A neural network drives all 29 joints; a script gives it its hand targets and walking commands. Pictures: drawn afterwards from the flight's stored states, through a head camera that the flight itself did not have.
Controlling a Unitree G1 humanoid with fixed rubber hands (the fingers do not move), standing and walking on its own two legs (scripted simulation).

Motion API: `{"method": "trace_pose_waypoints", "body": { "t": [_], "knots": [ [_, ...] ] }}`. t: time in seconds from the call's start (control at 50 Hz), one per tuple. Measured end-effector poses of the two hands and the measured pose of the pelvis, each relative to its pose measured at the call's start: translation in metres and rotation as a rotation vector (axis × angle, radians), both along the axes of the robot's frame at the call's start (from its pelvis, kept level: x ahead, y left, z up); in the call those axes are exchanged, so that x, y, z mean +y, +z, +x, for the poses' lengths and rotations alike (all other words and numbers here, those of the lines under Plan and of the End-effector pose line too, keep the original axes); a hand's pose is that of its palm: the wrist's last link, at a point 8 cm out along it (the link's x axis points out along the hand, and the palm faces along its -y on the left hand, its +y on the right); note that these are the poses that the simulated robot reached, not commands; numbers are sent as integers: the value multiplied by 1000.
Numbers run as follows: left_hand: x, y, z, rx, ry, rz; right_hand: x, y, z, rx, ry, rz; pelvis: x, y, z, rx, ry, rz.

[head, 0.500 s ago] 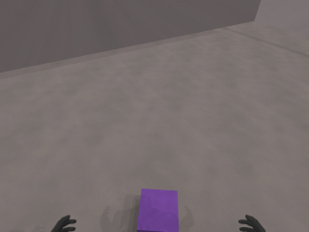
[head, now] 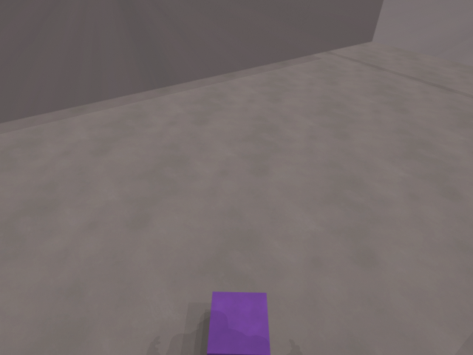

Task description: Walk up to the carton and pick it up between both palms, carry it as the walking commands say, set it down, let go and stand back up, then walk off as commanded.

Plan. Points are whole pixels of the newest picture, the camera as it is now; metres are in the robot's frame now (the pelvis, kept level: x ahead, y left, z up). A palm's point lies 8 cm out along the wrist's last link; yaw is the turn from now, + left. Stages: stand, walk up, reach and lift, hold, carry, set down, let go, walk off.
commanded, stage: stand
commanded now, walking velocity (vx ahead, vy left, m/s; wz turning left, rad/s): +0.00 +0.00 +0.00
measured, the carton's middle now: (238, 331) +0.46 -0.01 -0.68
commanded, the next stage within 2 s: walk off in 1.18 s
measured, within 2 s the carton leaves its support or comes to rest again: neither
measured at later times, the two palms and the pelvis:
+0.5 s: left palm out of the picture +0.03 +0.29 -0.11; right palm out of the picture +0.02 -0.30 -0.11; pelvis -0.03 +0.00 +0.00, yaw +0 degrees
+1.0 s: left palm out of the picture +0.05 +0.29 -0.11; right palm out of the picture +0.04 -0.29 -0.11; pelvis -0.02 +0.00 +0.00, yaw +0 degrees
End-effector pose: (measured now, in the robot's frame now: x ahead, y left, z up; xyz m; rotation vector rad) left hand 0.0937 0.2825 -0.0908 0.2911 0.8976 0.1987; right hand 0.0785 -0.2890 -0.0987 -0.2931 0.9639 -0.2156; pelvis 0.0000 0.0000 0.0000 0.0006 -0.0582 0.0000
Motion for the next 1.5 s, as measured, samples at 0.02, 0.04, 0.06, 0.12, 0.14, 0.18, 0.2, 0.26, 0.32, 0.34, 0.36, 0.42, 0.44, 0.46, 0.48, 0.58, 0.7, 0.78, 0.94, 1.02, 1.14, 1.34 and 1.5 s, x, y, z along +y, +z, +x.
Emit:
{"method": "trace_pose_waypoints", "body": {
  "t": [0.02, 0.04, 0.06, 0.12, 0.14, 0.18, 0.2, 0.26, 0.32, 0.34, 0.36, 0.42, 0.44, 0.46, 0.48, 0.58, 0.7, 0.78, 0.94, 1.02, 1.14, 1.34, 1.5],
  "knots": [
    [0, -1, -4, 8, 0, -1, -1, -1, -4, 9, -1, 1, 0, 0, -2, 0, 0, 1],
    [-1, -3, -8, 18, 1, -2, -1, -2, -7, 17, -2, 1, -1, 0, -3, -1, -1, 0],
    [-1, -4, -12, 27, 1, -3, -2, -3, -11, 26, -4, 1, -1, 0, -5, -2, -2, 0],
    [0, -7, -24, 59, 5, 0, -5, -5, -20, 48, -12, 2, -2, 0, -10, -4, -2, -1],
    [1, -8, -28, 69, 6, 1, -6, -6, -23, 55, -15, 2, -2, 0, -11, -4, -3, -2],
    [2, -10, -35, 85, 7, 3, -8, -7, -29, 70, -18, 0, -2, 1, -15, -3, -4, -3],
    [3, -10, -38, 93, 9, 4, -9, -7, -31, 77, -20, 0, -2, 1, -16, -2, -3, -3],
    [4, -13, -46, 116, 14, 5, -10, -8, -38, 94, -21, -4, -2, 1, -19, -1, -4, -4],
    [6, -15, -53, 140, 15, 8, -11, -9, -43, 109, -29, -5, -2, 1, -22, -1, -5, -3],
    [6, -15, -55, 146, 16, 8, -12, -10, -45, 113, -30, -5, -2, 0, -23, -1, -5, -2],
    [7, -16, -56, 152, 19, 8, -12, -10, -47, 118, -31, -5, -2, 0, -24, -1, -5, -2],
    [7, -18, -62, 172, 23, 6, -13, -12, -52, 136, -32, -6, -2, 0, -26, -1, -6, -2],
    [7, -18, -64, 180, 23, 6, -13, -12, -53, 141, -35, -4, -1, 1, -26, -1, -6, -2],
    [7, -19, -65, 186, 24, 6, -12, -12, -54, 145, -37, -2, -1, 1, -27, 0, -6, -2],
    [7, -19, -67, 190, 25, 6, -12, -13, -55, 150, -38, -1, -1, 1, -27, 1, -6, -2],
    [9, -20, -67, 202, 28, 6, -10, -13, -57, 168, -41, 0, -1, 1, -27, 1, -7, -2],
    [11, -20, -61, 204, 26, 6, -9, -12, -52, 163, -44, -2, 1, 2, -27, 2, -7, -2],
    [11, -20, -57, 206, 24, 4, -10, -11, -48, 164, -44, -4, 1, 2, -26, 4, -7, -1],
    [9, -21, -49, 214, 18, 0, -6, -11, -43, 175, -46, 3, 2, 3, -23, 4, -7, -1],
    [8, -21, -45, 217, 17, -2, -4, -11, -39, 169, -44, 11, 1, 4, -21, 3, -8, -2],
    [10, -18, -37, 213, 18, 4, -2, -11, -34, 169, -42, 11, 2, 5, -19, 2, -10, -2],
    [14, -17, -35, 229, 26, 14, -6, -10, -29, 185, -48, 3, 2, 6, -15, 6, -7, -2],
    [2, -23, -38, 263, 24, -9, 4, -21, -41, 282, -70, 21, 5, 5, -12, 23, -5, 0]
  ]
}}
